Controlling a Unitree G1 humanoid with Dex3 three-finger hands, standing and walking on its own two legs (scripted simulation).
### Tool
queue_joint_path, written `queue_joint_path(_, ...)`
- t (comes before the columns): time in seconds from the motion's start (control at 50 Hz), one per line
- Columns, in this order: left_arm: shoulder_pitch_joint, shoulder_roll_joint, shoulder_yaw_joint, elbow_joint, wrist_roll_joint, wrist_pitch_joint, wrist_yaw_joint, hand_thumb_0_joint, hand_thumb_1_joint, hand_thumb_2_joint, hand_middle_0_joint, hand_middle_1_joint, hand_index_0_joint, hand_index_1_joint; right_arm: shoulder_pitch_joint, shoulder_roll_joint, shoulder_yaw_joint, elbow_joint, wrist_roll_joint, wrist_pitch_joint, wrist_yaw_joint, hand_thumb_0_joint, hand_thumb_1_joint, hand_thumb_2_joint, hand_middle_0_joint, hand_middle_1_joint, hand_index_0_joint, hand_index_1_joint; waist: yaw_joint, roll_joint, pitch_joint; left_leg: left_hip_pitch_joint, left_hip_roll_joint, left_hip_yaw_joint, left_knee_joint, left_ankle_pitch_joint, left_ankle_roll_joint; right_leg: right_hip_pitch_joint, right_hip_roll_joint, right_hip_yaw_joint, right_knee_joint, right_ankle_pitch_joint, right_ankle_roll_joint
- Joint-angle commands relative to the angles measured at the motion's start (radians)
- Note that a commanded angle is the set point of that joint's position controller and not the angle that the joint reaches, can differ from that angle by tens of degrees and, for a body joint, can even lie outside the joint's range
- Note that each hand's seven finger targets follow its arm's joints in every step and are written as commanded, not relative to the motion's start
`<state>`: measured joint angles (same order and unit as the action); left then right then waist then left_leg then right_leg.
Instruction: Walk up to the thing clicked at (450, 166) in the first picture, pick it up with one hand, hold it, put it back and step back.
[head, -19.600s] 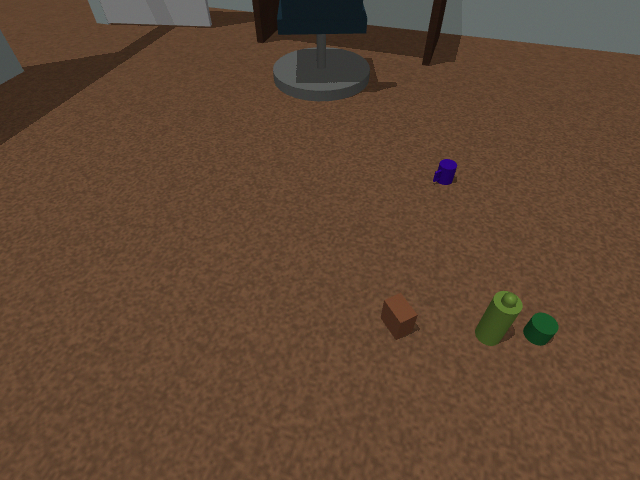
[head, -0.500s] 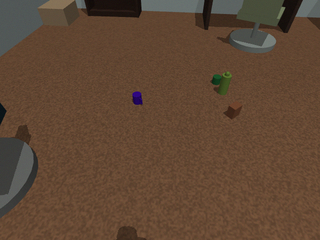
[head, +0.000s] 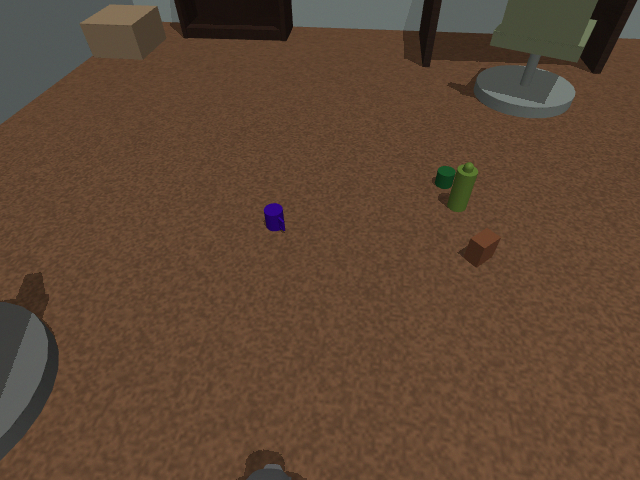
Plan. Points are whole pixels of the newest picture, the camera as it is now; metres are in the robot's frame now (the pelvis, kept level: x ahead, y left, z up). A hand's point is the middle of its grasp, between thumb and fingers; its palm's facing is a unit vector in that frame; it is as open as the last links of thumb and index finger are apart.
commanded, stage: walk up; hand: left
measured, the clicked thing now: (276, 219) +1.30 +0.28 -0.72
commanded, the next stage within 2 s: none
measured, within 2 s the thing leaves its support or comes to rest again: neither
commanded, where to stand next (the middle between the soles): +0.92 +0.06 m, yaw -1 degrees
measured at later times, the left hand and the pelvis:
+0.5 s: hand (156, 359) +0.34 +0.31 -0.13, palm faces -0.10 -0.92 -0.38, open 7.4 cm; pelvis +0.25 +0.03 +0.00, yaw -2 degrees
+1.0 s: hand (178, 290) +0.51 +0.33 -0.16, palm faces -0.01 -0.93 -0.37, open 7.4 cm; pelvis +0.48 +0.05 -0.02, yaw +0 degrees
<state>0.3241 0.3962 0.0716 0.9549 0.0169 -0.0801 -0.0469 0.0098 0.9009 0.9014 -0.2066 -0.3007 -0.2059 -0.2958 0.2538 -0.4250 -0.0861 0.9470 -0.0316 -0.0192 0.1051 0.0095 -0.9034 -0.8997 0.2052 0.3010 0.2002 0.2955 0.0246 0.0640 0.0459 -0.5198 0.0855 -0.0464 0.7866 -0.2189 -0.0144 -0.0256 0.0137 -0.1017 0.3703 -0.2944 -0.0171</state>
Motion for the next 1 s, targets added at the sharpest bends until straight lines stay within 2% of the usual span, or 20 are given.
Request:
queue_joint_path(0.0, -0.079, 0.307, 0.078, -0.111, 0.001, -0.035, 0.014, 0.000, 0.900, 0.900, -0.200, -0.300, -0.200, -0.300, -0.102, -0.171, -0.044, -0.123, 0.003, -0.033, 0.001, 0.000, -0.900, -0.900, 0.200, 0.300, 0.200, 0.300, 0.000, -0.143, 0.068, 0.095, 0.042, 0.071, -0.169, 0.084, 0.021, -0.129, -0.251, 0.132, -0.161, -0.004, -0.158)
queue_joint_path(0.04, -0.042, 0.303, 0.067, -0.104, -0.004, -0.027, 0.013, 0.000, 0.900, 0.900, -0.200, -0.300, -0.200, -0.300, -0.111, -0.162, -0.050, -0.125, 0.000, -0.041, -0.006, 0.000, -0.900, -0.900, 0.200, 0.300, 0.200, 0.300, 0.005, -0.121, 0.051, 0.172, -0.001, 0.124, -0.217, 0.044, 0.036, -0.119, -0.253, 0.116, -0.057, 0.169, -0.156)
queue_joint_path(0.08, -0.044, 0.274, 0.051, -0.119, -0.005, -0.021, 0.017, 0.000, 0.900, 0.900, -0.200, -0.300, -0.200, -0.300, 0.094, -0.204, -0.072, -0.071, -0.006, -0.049, -0.024, 0.000, -0.900, -0.900, 0.200, 0.300, 0.200, 0.300, -0.101, -0.005, -0.056, 0.446, -0.066, 0.156, -0.274, 0.010, 0.082, -0.169, -0.183, 0.042, 0.303, 0.422, -0.117)
queue_joint_path(0.1, 0.015, 0.207, 0.029, -0.123, -0.015, -0.012, 0.021, 0.000, 0.900, 0.900, -0.200, -0.300, -0.200, -0.300, 0.240, -0.274, -0.098, -0.044, -0.017, -0.059, -0.040, 0.000, -0.900, -0.900, 0.200, 0.300, 0.200, 0.300, -0.158, 0.163, -0.138, 0.651, 0.048, -0.037, -0.347, -0.178, 0.146, -0.369, -0.095, -0.014, 0.633, 0.294, -0.073)
queue_joint_path(0.12, 0.018, 0.175, 0.028, -0.142, -0.035, -0.012, 0.023, 0.000, 0.900, 0.900, -0.200, -0.300, -0.200, -0.300, 0.264, -0.363, -0.116, -0.069, -0.001, -0.065, -0.047, 0.000, -0.900, -0.900, 0.200, 0.300, 0.200, 0.300, -0.155, 0.319, -0.147, 0.729, 0.300, -0.587, -0.532, -0.300, 0.245, -0.636, 0.093, 0.057, 0.833, -0.200, -0.034)
queue_joint_path(0.14, -0.050, 0.255, 0.031, -0.141, -0.018, -0.011, 0.032, 0.000, 0.900, 0.900, -0.200, -0.300, -0.200, -0.300, 0.206, -0.362, -0.122, -0.088, 0.034, -0.064, -0.049, 0.000, -0.900, -0.900, 0.200, 0.300, 0.200, 0.300, -0.149, 0.145, -0.151, 0.633, 0.335, -0.628, -0.573, -0.335, 0.286, -0.611, 0.013, 0.213, 0.902, -0.230, -0.054)
queue_joint_path(0.18, 0.009, 0.257, 0.022, -0.105, -0.036, -0.008, 0.025, 0.000, 0.900, 0.900, -0.200, -0.300, -0.200, -0.300, 0.050, -0.285, -0.083, -0.138, 0.031, -0.062, -0.061, 0.000, -0.900, -0.900, 0.200, 0.300, 0.200, 0.300, -0.054, 0.057, -0.048, 0.474, 0.261, -0.317, -0.542, -0.310, 0.227, -0.587, -0.065, 0.234, 0.861, -0.088, -0.045)
queue_joint_path(0.24, 0.038, 0.236, 0.024, -0.078, -0.025, 0.003, 0.002, 0.000, 0.900, 0.900, -0.200, -0.300, -0.200, -0.300, 0.023, -0.230, -0.055, -0.149, 0.029, -0.075, -0.064, 0.000, -0.900, -0.900, 0.200, 0.300, 0.200, 0.300, -0.035, 0.069, 0.004, 0.341, 0.197, -0.115, -0.573, -0.111, 0.207, -0.505, -0.094, 0.173, 0.688, -0.024, -0.008)
queue_joint_path(0.34, -0.080, 0.212, 0.028, -0.118, -0.002, 0.005, -0.026, 0.000, 0.900, 0.900, -0.200, -0.300, -0.200, -0.300, 0.054, -0.258, -0.059, -0.168, 0.024, -0.088, -0.056, 0.000, -0.900, -0.900, 0.200, 0.300, 0.200, 0.300, -0.059, 0.074, 0.057, 0.336, 0.214, -0.056, -0.610, -0.151, 0.260, -0.522, -0.134, 0.104, 0.422, 0.040, 0.022)
queue_joint_path(0.46, -0.121, 0.186, 0.036, -0.117, -0.007, -0.006, -0.032, 0.000, 0.900, 0.900, -0.200, -0.300, -0.200, -0.300, 0.040, -0.247, -0.051, -0.184, 0.031, -0.080, -0.055, 0.000, -0.900, -0.900, 0.200, 0.300, 0.200, 0.300, -0.036, 0.042, 0.020, 0.301, 0.167, 0.035, -0.475, 0.019, 0.198, -0.322, -0.075, 0.033, 0.227, 0.188, -0.010)
queue_joint_path(0.52, 0.032, 0.235, 0.061, -0.076, -0.002, -0.020, -0.012, 0.000, 0.900, 0.900, -0.200, -0.300, -0.200, -0.300, 0.056, -0.199, -0.029, -0.195, 0.028, -0.070, -0.061, 0.000, -0.900, -0.900, 0.200, 0.300, 0.200, 0.300, 0.050, -0.109, -0.077, 0.223, 0.092, 0.107, -0.128, 0.166, 0.144, -0.008, -0.028, 0.021, 0.144, 0.093, -0.041)
queue_joint_path(0.54, 0.139, 0.308, 0.090, -0.066, 0.003, -0.031, 0.003, 0.000, 0.900, 0.900, -0.200, -0.300, -0.200, -0.300, 0.111, -0.136, -0.005, -0.205, 0.032, -0.072, -0.063, 0.000, -0.900, -0.900, 0.200, 0.300, 0.200, 0.300, 0.091, -0.316, -0.165, 0.100, 0.000, 0.163, 0.199, 0.054, 0.095, 0.136, -0.208, 0.292, 0.046, -0.042, -0.091)
queue_joint_path(0.56, 0.184, 0.397, 0.100, -0.074, -0.010, -0.035, 0.010, 0.000, 0.900, 0.900, -0.200, -0.300, -0.200, -0.300, 0.108, -0.156, -0.006, -0.216, 0.041, -0.070, -0.065, 0.000, -0.900, -0.900, 0.200, 0.300, 0.200, 0.300, 0.096, -0.386, -0.164, -0.133, -0.128, 0.118, 0.382, -0.284, 0.057, 0.242, -0.437, 0.753, -0.102, -0.024, -0.215)
queue_joint_path(0.58, 0.137, 0.383, 0.091, -0.093, -0.026, -0.032, 0.016, 0.000, 0.900, 0.900, -0.200, -0.300, -0.200, -0.300, 0.057, -0.221, -0.019, -0.192, 0.030, -0.060, -0.079, 0.000, -0.900, -0.900, 0.200, 0.300, 0.200, 0.300, 0.093, -0.245, -0.120, -0.165, -0.060, 0.006, 0.459, -0.312, 0.055, 0.163, -0.470, 0.779, -0.093, -0.001, -0.276)
queue_joint_path(0.68, -0.016, 0.265, 0.051, -0.141, -0.024, -0.036, 0.026, 0.000, 0.900, 0.900, -0.200, -0.300, -0.200, -0.300, 0.122, -0.180, -0.018, -0.121, 0.036, -0.042, -0.060, 0.000, -0.900, -0.900, 0.200, 0.300, 0.200, 0.300, -0.016, -0.218, -0.006, -0.013, -0.018, -0.024, 0.275, -0.113, 0.035, -0.117, -0.263, 0.260, -0.081, 0.285, -0.193)
queue_joint_path(0.86, -0.009, 0.298, 0.060, -0.180, -0.008, -0.036, 0.017, 0.000, 0.900, 0.900, -0.200, -0.300, -0.200, -0.300, -0.050, -0.149, -0.034, -0.173, 0.015, -0.053, -0.021, 0.000, -0.900, -0.900, 0.200, 0.300, 0.200, 0.300, 0.015, -0.193, 0.013, 0.128, 0.001, 0.089, -0.166, 0.047, 0.028, -0.190, -0.276, 0.166, -0.061, 0.091, -0.185)
queue_joint_path(0.92, -0.050, 0.289, 0.050, -0.185, -0.008, -0.027, 0.020, 0.000, 0.900, 0.900, -0.200, -0.300, -0.200, -0.300, 0.069, -0.173, -0.051, -0.130, 0.010, -0.060, -0.028, 0.000, -0.900, -0.900, 0.200, 0.300, 0.200, 0.300, -0.074, -0.111, -0.030, 0.371, -0.050, 0.145, -0.224, 0.052, 0.050, -0.286, -0.240, 0.109, 0.115, 0.161, -0.142)
queue_joint_path(0.94, -0.027, 0.243, 0.032, -0.189, -0.003, -0.024, 0.022, 0.000, 0.900, 0.900, -0.200, -0.300, -0.200, -0.300, 0.195, -0.219, -0.069, -0.094, 0.005, -0.067, -0.039, 0.000, -0.900, -0.900, 0.200, 0.300, 0.200, 0.300, -0.134, 0.012, -0.103, 0.541, -0.051, 0.099, -0.256, -0.018, 0.085, -0.339, -0.182, 0.062, 0.370, 0.269, -0.111)
queue_joint_path(0.96, 0.036, 0.154, 0.007, -0.201, -0.018, -0.019, 0.020, 0.000, 0.900, 0.900, -0.200, -0.300, -0.200, -0.300, 0.270, -0.320, -0.096, -0.099, -0.010, -0.076, -0.053, 0.000, -0.900, -0.900, 0.200, 0.300, 0.200, 0.300, -0.148, 0.280, -0.147, 0.660, 0.180, -0.279, -0.408, -0.188, 0.162, -0.540, -0.053, 0.002, 0.713, 0.076, -0.042)
queue_joint_path(0.98, 0.038, 0.217, 0.026, -0.183, -0.023, -0.011, 0.032, 0.000, 0.900, 0.900, -0.200, -0.300, -0.200, -0.300, 0.238, -0.355, -0.100, -0.133, 0.023, -0.078, -0.056, 0.000, -0.900, -0.900, 0.200, 0.300, 0.200, 0.300, -0.129, 0.225, -0.131, 0.625, 0.337, -0.624, -0.553, -0.252, 0.248, -0.641, 0.022, 0.101, 0.818, -0.245, -0.038)
